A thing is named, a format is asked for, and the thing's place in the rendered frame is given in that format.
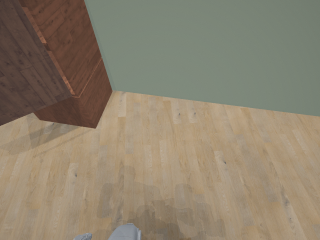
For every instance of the robot left thigh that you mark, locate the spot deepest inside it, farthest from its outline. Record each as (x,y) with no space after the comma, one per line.
(126,232)

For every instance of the cupboard door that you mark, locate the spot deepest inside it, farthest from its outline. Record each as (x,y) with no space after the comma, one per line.
(29,79)

